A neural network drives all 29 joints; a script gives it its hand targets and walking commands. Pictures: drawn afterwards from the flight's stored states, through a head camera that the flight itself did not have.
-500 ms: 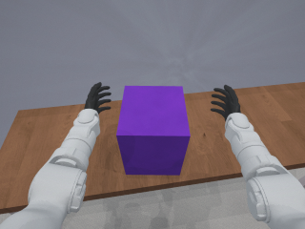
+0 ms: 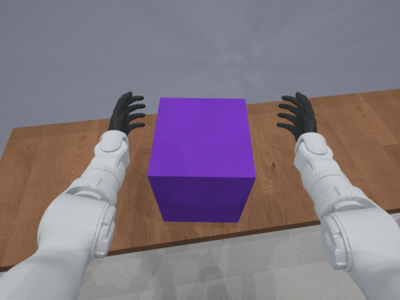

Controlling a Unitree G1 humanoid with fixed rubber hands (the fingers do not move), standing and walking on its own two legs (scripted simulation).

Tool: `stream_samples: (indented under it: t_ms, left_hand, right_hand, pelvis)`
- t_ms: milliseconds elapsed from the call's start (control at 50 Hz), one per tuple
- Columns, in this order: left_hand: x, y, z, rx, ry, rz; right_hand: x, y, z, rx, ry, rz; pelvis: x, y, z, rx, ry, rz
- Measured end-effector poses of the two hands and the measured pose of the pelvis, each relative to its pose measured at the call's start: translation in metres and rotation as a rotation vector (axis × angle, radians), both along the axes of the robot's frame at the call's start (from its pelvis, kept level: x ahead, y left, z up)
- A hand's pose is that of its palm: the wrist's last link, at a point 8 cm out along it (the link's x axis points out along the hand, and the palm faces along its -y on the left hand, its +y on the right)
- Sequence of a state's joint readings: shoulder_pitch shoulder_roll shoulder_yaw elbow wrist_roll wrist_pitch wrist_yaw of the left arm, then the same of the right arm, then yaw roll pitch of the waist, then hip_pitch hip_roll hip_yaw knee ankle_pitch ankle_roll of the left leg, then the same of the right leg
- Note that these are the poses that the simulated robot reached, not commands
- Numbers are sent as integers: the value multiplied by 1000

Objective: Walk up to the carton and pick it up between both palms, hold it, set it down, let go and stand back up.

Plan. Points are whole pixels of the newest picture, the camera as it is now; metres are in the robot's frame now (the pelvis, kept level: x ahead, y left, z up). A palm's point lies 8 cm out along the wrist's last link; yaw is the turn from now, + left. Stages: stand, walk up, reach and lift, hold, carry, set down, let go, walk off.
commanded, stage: reach and lift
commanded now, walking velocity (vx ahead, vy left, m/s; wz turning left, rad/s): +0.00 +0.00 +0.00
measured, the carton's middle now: (201, 164) +0.45 +0.03 -0.05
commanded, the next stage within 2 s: none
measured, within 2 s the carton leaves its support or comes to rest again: neither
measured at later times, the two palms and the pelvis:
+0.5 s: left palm (127, 165) +0.42 +0.20 -0.03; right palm (283, 163) +0.43 -0.17 -0.02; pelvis -0.02 +0.01 -0.02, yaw +0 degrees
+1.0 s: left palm (141, 158) +0.44 +0.17 -0.01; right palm (267, 159) +0.44 -0.13 -0.01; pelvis -0.01 +0.01 -0.02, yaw +0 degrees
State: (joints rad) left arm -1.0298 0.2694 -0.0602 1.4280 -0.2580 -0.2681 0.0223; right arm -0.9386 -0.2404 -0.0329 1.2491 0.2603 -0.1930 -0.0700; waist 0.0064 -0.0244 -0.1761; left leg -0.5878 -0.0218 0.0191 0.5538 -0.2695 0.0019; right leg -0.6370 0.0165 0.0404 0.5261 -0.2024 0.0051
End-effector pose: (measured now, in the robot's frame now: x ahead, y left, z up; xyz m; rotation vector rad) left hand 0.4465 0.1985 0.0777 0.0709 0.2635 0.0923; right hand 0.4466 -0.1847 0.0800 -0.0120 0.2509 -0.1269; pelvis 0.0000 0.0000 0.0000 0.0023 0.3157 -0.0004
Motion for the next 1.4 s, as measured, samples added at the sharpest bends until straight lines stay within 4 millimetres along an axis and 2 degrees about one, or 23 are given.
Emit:
stream_samples:
  t_ms: [80,180,320,400,500,580,700,760,800,840,980,1400]
  left_hand:
    - [-9,5,-14,14,24,4]
    - [-22,15,-41,2,80,36]
    - [-25,26,-73,-44,52,81]
    - [-24,21,-90,-49,56,70]
    - [-22,6,-105,-32,86,17]
    - [-16,-5,-104,-18,78,-12]
    - [-5,-18,-84,21,15,-58]
    - [-3,-24,-76,24,-3,-75]
    - [-3,-29,-75,13,-9,-86]
    - [-4,-31,-77,-3,-6,-83]
    - [-11,-27,-91,-43,0,-67]
    - [-17,-34,-91,-29,3,-8]
  right_hand:
    - [-7,-3,-12,-7,24,-14]
    - [-19,-3,-43,-20,110,-25]
    - [-17,8,-72,-32,99,5]
    - [-16,15,-88,-26,93,28]
    - [-14,18,-101,-29,99,41]
    - [-9,17,-99,-33,65,46]
    - [-2,17,-84,-43,15,57]
    - [-1,25,-79,-45,0,83]
    - [-2,38,-81,-45,3,116]
    - [-5,49,-85,-24,8,110]
    - [-10,56,-90,-8,-23,30]
    - [-17,55,-90,-31,-31,27]
  pelvis:
    - [-2,1,-1,-1,9,1]
    - [-8,3,-4,-7,40,7]
    - [-16,7,-15,-19,160,17]
    - [-18,8,-20,-22,221,18]
    - [-16,9,-22,-24,249,19]
    - [-13,9,-23,-24,272,19]
    - [-6,8,-23,-23,281,18]
    - [-5,7,-23,-22,282,19]
    - [-6,7,-24,-22,280,18]
    - [-7,8,-24,-23,276,18]
    - [-14,14,-25,-32,255,17]
    - [-15,11,-20,-27,179,18]
